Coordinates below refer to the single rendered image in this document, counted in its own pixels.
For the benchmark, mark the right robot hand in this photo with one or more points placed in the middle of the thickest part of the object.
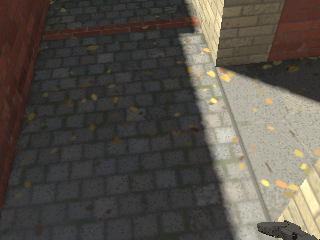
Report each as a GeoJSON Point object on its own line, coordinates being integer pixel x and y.
{"type": "Point", "coordinates": [285, 230]}

